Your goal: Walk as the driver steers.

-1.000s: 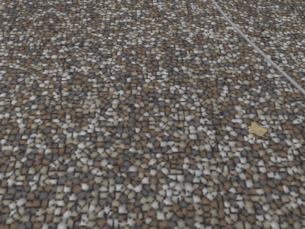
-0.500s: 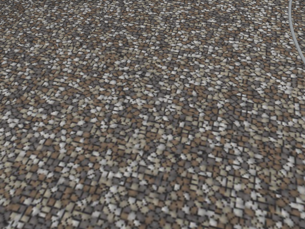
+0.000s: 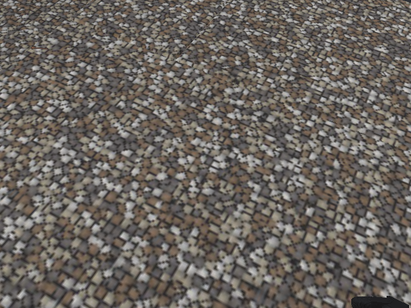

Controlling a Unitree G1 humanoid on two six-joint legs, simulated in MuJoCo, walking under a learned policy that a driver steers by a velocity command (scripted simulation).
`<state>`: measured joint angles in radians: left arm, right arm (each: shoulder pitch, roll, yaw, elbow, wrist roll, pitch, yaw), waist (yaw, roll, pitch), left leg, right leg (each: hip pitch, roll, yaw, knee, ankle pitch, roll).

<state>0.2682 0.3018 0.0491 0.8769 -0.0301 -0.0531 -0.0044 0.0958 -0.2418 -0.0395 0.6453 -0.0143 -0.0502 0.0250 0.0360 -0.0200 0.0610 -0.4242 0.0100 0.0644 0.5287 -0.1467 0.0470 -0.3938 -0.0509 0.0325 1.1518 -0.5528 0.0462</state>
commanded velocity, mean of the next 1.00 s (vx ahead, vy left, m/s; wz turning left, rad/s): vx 0.05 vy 0.00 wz -0.49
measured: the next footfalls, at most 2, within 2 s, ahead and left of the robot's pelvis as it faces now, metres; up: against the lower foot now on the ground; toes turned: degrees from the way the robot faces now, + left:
right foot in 0.38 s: +0.10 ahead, -0.15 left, +0.00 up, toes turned -16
left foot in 0.86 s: +0.19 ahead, +0.06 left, +0.00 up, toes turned -34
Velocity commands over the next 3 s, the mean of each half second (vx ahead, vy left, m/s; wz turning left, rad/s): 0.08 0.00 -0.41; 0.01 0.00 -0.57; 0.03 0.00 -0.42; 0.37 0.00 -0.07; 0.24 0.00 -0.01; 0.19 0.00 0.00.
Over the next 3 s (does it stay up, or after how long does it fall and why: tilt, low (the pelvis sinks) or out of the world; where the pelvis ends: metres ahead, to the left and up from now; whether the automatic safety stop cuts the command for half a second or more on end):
stays up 0.39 -0.31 0.03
